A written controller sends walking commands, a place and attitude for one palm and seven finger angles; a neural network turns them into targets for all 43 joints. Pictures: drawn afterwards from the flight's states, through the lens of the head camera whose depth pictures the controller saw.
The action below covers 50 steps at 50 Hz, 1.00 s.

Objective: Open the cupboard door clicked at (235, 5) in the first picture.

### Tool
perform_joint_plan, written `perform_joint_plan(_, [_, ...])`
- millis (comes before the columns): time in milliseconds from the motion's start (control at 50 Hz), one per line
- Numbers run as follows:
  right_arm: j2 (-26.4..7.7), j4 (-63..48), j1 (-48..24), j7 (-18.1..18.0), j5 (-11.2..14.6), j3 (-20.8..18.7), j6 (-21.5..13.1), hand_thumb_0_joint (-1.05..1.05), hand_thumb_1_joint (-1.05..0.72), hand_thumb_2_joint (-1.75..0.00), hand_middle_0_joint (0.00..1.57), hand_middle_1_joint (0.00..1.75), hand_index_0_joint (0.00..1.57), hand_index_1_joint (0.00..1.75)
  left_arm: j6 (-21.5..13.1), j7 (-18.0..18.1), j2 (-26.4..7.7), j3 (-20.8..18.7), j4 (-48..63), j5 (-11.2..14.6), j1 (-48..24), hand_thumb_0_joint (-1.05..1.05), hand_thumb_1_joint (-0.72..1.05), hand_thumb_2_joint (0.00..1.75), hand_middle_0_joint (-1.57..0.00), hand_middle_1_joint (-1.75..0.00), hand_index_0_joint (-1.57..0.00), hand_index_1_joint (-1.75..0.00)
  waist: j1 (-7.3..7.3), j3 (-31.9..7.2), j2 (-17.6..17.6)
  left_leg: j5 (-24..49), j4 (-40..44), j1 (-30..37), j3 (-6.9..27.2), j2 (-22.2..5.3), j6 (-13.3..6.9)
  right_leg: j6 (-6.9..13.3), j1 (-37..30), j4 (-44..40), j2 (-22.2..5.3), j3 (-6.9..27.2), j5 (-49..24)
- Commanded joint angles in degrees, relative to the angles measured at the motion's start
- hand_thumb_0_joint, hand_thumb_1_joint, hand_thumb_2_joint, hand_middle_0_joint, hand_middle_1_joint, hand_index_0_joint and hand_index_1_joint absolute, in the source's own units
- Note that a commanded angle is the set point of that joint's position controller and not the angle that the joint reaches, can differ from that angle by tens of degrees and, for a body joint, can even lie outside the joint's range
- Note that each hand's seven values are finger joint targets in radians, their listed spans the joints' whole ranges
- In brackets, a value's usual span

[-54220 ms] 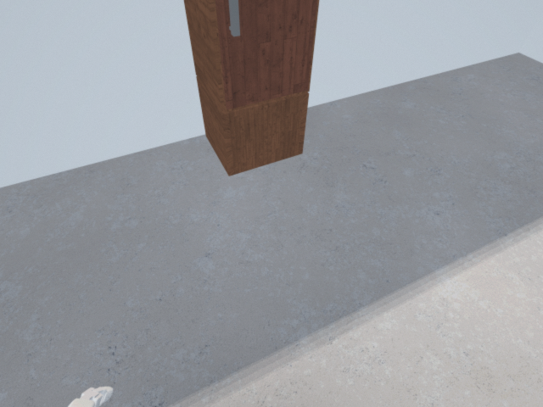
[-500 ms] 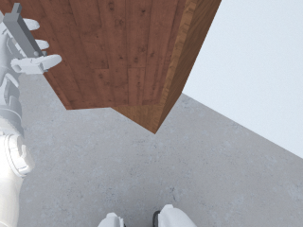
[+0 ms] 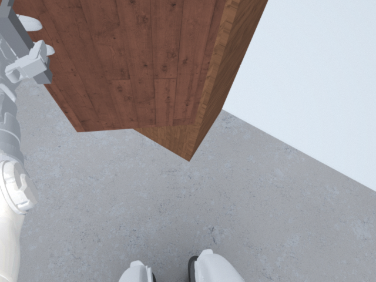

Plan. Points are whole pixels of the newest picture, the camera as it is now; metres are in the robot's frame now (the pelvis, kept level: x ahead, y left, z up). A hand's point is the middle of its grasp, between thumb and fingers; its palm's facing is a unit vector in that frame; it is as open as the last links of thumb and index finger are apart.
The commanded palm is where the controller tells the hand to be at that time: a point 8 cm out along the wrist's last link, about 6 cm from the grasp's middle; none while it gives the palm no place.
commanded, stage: pull the door open along its arc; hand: left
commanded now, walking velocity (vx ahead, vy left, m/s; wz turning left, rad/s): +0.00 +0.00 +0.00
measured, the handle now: (28, 42) +0.58 +0.25 +0.11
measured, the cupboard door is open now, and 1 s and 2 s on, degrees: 38 74 79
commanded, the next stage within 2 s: open thumb and fingers to let go in 1.06 s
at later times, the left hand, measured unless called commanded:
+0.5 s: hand (42, 98) +0.44 +0.21 +0.11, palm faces -0.01 -1.00 +0.01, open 6.3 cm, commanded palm +0.39 +0.27 +0.10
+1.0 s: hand (98, 159) +0.33 +0.11 +0.11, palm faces +0.47 -0.88 +0.02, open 6.2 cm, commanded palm +0.26 +0.15 +0.10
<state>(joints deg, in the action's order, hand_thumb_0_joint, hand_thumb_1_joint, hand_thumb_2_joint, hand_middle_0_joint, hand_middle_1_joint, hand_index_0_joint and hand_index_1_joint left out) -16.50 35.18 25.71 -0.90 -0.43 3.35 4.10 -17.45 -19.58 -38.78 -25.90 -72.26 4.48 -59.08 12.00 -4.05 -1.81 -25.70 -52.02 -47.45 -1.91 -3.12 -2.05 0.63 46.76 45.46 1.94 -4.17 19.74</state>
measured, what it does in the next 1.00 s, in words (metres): stands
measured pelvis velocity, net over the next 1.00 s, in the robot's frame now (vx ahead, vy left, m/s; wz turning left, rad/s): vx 0.00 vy -0.04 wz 0.05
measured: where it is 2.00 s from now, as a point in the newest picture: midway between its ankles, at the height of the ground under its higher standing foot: outside the picture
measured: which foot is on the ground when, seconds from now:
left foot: down 0.00-1.00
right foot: down 0.00-1.00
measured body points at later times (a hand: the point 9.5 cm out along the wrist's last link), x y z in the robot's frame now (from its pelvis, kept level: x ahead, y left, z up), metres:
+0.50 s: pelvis +0.02 +0.00 +0.02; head +0.09 +0.00 +0.46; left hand +0.44 +0.26 +0.11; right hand +0.07 -0.27 -0.09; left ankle -0.02 +0.09 -0.69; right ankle +0.01 -0.12 -0.69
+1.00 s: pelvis +0.00 -0.04 +0.02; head +0.02 -0.05 +0.47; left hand +0.30 +0.16 +0.11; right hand +0.17 -0.25 -0.08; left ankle -0.02 +0.09 -0.69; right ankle +0.01 -0.12 -0.69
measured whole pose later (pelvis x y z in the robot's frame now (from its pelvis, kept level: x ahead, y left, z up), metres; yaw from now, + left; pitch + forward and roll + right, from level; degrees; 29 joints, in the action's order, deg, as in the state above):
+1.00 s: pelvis +0.00 -0.04 +0.02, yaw +3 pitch +6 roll +0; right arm -11.4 33.2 12.0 0.0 -2.2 1.3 1.6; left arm -6.6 25.7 2.0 -1.0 -9.8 1.3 -4.8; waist 0.2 -4.5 -2.2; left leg -21.7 -40.9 -25.0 -1.0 -1.5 0.6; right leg 2.9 26.4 40.3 0.8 -4.9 19.8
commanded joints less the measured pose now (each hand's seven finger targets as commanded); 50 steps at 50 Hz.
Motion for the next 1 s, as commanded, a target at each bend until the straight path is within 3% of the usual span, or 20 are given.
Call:
perform_joint_plan(0, [-11.0, -1.8, 11.4, -1.1, -0.1, -4.2, -0.5, 0.00, -0.90, -0.90, 0.20, 0.30, 0.20, 0.30, -3.5, -0.1, -16.5, -2.0, 12.4, 1.1, -23.0, 0.00, 0.90, 0.90, -0.40, -1.35, -0.40, -1.35, -0.46, -28.3, -8.2, 29.0, 4.6, 20.5, 5.2, 0.9, 0.5, 0.2, -11.8, -2.4, 1.5, 2.0, -20.3])
perform_joint_plan(80, [-10.8, -2.9, 11.0, -0.7, -0.1, -4.4, -0.3, 0.00, -0.90, -0.90, 0.20, 0.30, 0.20, 0.30, -3.9, -0.6, -16.0, -3.1, 15.9, 2.1, -18.1, 0.00, 0.90, 0.90, -0.40, -1.35, -0.40, -1.35, -2.52, -31.4, -9.7, 33.5, 4.5, 23.2, 4.9, 0.7, 1.0, 0.4, -13.5, -2.0, 1.6, 1.7, -22.8])
perform_joint_plan(140, [-10.6, -4.3, 9.6, -0.4, 0.3, -4.6, 0.0, 0.00, -0.90, -0.90, 0.20, 0.30, 0.20, 0.30, -3.2, -1.0, -13.6, -2.4, 16.4, 3.2, -11.5, 0.00, 0.90, 0.90, -0.40, -1.35, -0.40, -1.35, -3.69, -28.6, -7.2, 31.1, 5.6, 20.6, 3.8, 0.9, 0.6, 0.3, -15.7, -2.7, 1.6, 1.8, -22.9])
perform_joint_plan(260, [-10.1, -7.3, 6.7, 0.0, 1.3, -5.2, 0.3, 0.00, -0.90, -0.90, 0.20, 0.30, 0.20, 0.30, -2.6, -1.4, -10.9, -3.4, 25.3, 6.4, 2.3, 0.00, 0.90, 0.90, -0.40, -1.35, -0.40, -1.35, -7.02, -28.9, -4.2, 34.9, 7.2, 20.3, 2.6, 1.1, 0.1, 0.7, -22.4, -2.9, 1.5, 2.1, -28.1])
perform_joint_plan(280, [-9.7, -7.9, 5.7, 0.2, 1.6, -5.4, 0.2, 0.00, -0.90, -0.90, 0.20, 0.30, 0.20, 0.30, -2.4, -1.4, -10.1, -3.5, 27.4, 6.8, 5.0, 0.00, 0.90, 0.90, -0.40, -1.35, -0.40, -1.35, -7.72, -28.8, -5.2, 35.5, 7.5, 20.8, 2.2, 1.1, 0.1, 0.5, -22.7, -3.0, 1.4, 2.3, -28.7])
perform_joint_plan(360, [-9.0, -9.9, 2.8, 0.5, 2.3, -5.7, -0.5, 0.00, -0.90, -0.90, 0.20, 0.30, 0.20, 0.30, -1.2, -1.3, -6.4, -3.3, 34.7, 9.3, 15.1, 0.00, 0.90, 0.90, -0.40, -1.35, -0.40, -1.35, -9.39, -26.7, -2.3, 36.0, 8.8, 19.7, 1.1, 1.5, -0.3, 0.6, -27.0, -3.5, 0.9, 2.5, -32.1])
perform_joint_plan(400, [-8.3, -10.9, 1.2, 0.7, 2.6, -5.9, -1.1, 0.00, -0.90, -0.90, 0.20, 0.30, 0.20, 0.30, -0.6, -0.9, -4.1, -2.7, 40.2, 10.3, 21.2, 0.00, 0.90, 0.90, -0.40, -1.35, -0.40, -1.35, -10.62, -26.8, -3.5, 38.5, 9.6, 21.0, 0.9, 1.4, 0.0, 0.6, -28.4, -3.4, 0.5, 2.7, -33.7])
perform_joint_plan(440, [-8.1, -11.6, -0.6, 0.8, 2.8, -5.8, -1.7, 0.00, -0.90, -0.90, 0.20, 0.30, 0.20, 0.30, 0.4, -0.5, -1.8, -2.0, 43.3, 11.4, 25.4, 0.00, 0.90, 0.90, -0.40, -1.35, -0.40, -1.35, -10.77, -24.3, -2.0, 35.9, 10.2, 20.5, 0.4, 1.7, 0.1, 0.4, -28.9, -4.0, 0.3, 2.7, -33.8])
perform_joint_plan(460, [-6.2, -12.2, -2.7, 1.0, 2.6, -5.9, -2.6, 0.00, -0.90, -0.90, 0.20, 0.30, 0.20, 0.30, 1.0, 7.0, -0.8, -8.0, 49.2, 13.8, 24.5, 0.00, 0.90, 0.90, -0.40, -1.35, -0.40, -1.35, -14.85, -23.2, -1.2, 35.7, 10.3, 18.9, 0.8, 2.2, 0.7, 0.4, -28.5, -4.6, 0.6, 1.6, -32.2])
perform_joint_plan(480, [-6.0, -11.9, -3.4, 1.4, 2.6, -5.8, -3.3, 0.00, -0.90, -0.90, 0.20, 0.30, 0.20, 0.30, 2.1, 10.9, 5.4, -3.5, 49.2, 13.1, 27.7, 0.00, 0.90, 0.90, -0.40, -1.35, -0.40, -1.35, -12.97, -21.5, -1.2, 35.0, 11.3, 20.0, 0.6, 2.1, 1.1, 0.1, -27.6, -4.8, 0.7, 1.3, -30.6])
perform_joint_plan(500, [-6.3, -11.4, -3.3, 1.7, 2.8, -5.9, -3.7, 0.00, -0.90, -0.90, 0.20, 0.30, 0.20, 0.30, 2.9, 12.4, 8.6, -1.2, 48.9, 12.6, 31.1, 0.00, 0.90, 0.90, -0.40, -1.35, -0.40, -1.35, -12.09, -19.1, 0.1, 34.2, 11.7, 20.4, 0.8, 1.8, 1.5, 0.0, -26.0, -5.1, 0.7, 0.7, -28.8])
perform_joint_plan(560, [-5.1, -11.5, -5.3, 2.4, 2.1, -6.2, -4.7, 0.00, -0.90, -0.90, 0.20, 0.30, 0.20, 0.30, 3.0, 20.8, 11.4, -0.3, 60.9, 9.5, 33.3, 0.00, 0.90, 0.90, -0.40, -1.35, -0.40, -1.35, -13.66, -22.4, -1.8, 37.0, 11.3, 22.3, 0.5, 2.0, 1.8, 0.4, -28.4, -4.4, 0.2, 1.0, -30.1])
perform_joint_plan(580, [-4.6, -11.2, -5.7, 2.6, 1.8, -6.4, -5.0, 0.00, -0.90, -0.90, 0.20, 0.30, 0.20, 0.30, 3.3, 22.9, 14.4, 2.3, 62.8, 7.7, 36.4, 0.00, 0.90, 0.90, -0.40, -1.35, -0.40, -1.35, -13.23, -23.5, -3.1, 38.9, 11.2, 24.2, 0.2, 1.9, 1.9, 0.3, -28.7, -4.3, -0.1, 1.3, -31.5])
perform_joint_plan(640, [-3.7, -10.9, -8.2, 3.0, 1.3, -6.1, -5.1, 0.00, -0.90, -0.90, 0.20, 0.30, 0.20, 0.30, 4.3, 29.8, 21.1, 7.8, 68.3, 4.6, 39.2, 0.00, 0.90, 0.90, -0.40, -1.35, -0.40, -1.35, -12.79, -20.8, -0.6, 35.2, 12.2, 24.4, 0.4, 1.8, 2.2, 0.4, -28.7, -5.2, -0.4, 1.0, -29.1])
perform_joint_plan(660, [-3.8, -10.6, -8.5, 2.8, 1.0, -6.2, -5.0, 0.00, -0.90, -0.90, 0.20, 0.30, 0.20, 0.30, 4.6, 31.4, 22.1, 9.4, 68.6, 3.4, 39.5, 0.00, 0.90, 0.90, -0.40, -1.35, -0.40, -1.35, -11.93, -19.6, 2.4, 32.1, 12.4, 24.0, 0.7, 1.7, 2.0, 0.4, -28.8, -5.6, -0.3, 0.9, -27.6])
perform_joint_plan(700, [-3.1, -10.7, -10.7, 2.3, 0.6, -6.0, -5.0, 0.00, -0.90, -0.90, 0.20, 0.30, 0.20, 0.30, 5.1, 35.0, 24.8, 11.1, 70.8, 2.2, 38.1, 0.00, 0.90, 0.90, -0.40, -1.35, -0.40, -1.35, -12.21, -18.3, 2.3, 27.4, 13.4, 23.8, 0.5, 2.2, 1.9, 0.5, -29.5, -6.7, -0.8, 1.3, -25.6])
perform_joint_plan(760, [-2.6, -10.2, -13.6, 1.4, -0.2, -5.4, -4.9, 0.00, -0.90, -0.90, 0.20, 0.30, 0.20, 0.30, 5.9, 40.4, 29.5, 15.8, 72.1, -0.1, 36.8, 0.00, 0.90, 0.90, -0.40, -1.35, -0.40, -1.35, -11.52, -15.1, 4.0, 20.3, 14.5, 23.4, 0.9, 2.5, 1.7, 0.4, -28.7, -8.8, -1.4, 1.7, -18.8])
perform_joint_plan(840, [-1.5, -9.6, -16.1, 0.6, -1.3, -4.7, -4.9, 0.00, -0.90, -0.90, 0.20, 0.30, 0.20, 0.30, 6.8, 44.3, 34.3, 21.6, 73.8, -3.0, 36.4, 0.00, 0.90, 0.90, -0.40, -1.35, -0.40, -1.35, -11.44, -13.6, 2.1, 17.1, 15.2, 24.3, 1.0, 3.0, 1.7, 0.5, -28.7, -10.3, -2.2, 2.3, -15.3])
perform_joint_plan(860, [-1.6, -9.5, -16.1, 0.4, -1.5, -4.9, -4.9, 0.00, -0.90, -0.90, 0.20, 0.30, 0.20, 0.30, 6.9, 44.6, 35.0, 23.0, 74.2, -3.7, 37.6, 0.00, 0.90, 0.90, -0.40, -1.35, -0.40, -1.35, -11.20, -13.9, 4.1, 16.9, 15.1, 24.8, 1.1, 2.9, 1.5, 0.5, -29.1, -11.0, -2.2, 2.5, -14.9])
perform_joint_plan(980, [-0.7, -10.2, -18.0, -0.2, -1.9, -4.6, -5.1, 0.00, -0.90, -0.90, 0.20, 0.30, 0.20, 0.30, 7.1, 44.0, 39.7, 29.6, 78.6, -5.0, 45.1, 0.00, 0.90, 0.90, -0.40, -1.35, -0.40, -1.35, -11.88, -13.1, 4.0, 16.7, 15.7, 26.2, 0.9, 3.1, 1.2, 0.5, -31.2, -12.6, -3.2, 3.5, -16.0])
